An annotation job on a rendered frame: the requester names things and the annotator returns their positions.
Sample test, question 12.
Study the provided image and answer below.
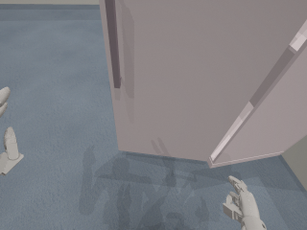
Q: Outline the left robot hand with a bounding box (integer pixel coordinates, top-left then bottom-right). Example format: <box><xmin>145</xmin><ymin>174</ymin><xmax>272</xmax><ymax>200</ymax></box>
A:
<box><xmin>0</xmin><ymin>86</ymin><xmax>24</xmax><ymax>176</ymax></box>

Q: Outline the right robot forearm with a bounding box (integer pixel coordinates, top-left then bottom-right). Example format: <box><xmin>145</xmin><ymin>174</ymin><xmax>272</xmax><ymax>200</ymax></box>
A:
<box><xmin>241</xmin><ymin>216</ymin><xmax>267</xmax><ymax>230</ymax></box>

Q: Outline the right robot hand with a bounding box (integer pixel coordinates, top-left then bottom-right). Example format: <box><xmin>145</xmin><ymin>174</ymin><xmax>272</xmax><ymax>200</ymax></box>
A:
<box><xmin>223</xmin><ymin>175</ymin><xmax>260</xmax><ymax>223</ymax></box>

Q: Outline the fridge door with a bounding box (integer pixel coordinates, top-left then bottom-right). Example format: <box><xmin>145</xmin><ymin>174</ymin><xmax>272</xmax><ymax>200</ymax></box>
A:
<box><xmin>99</xmin><ymin>0</ymin><xmax>307</xmax><ymax>161</ymax></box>

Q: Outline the handle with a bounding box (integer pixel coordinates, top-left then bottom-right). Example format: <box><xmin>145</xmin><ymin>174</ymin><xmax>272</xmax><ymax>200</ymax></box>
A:
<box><xmin>105</xmin><ymin>0</ymin><xmax>122</xmax><ymax>89</ymax></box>

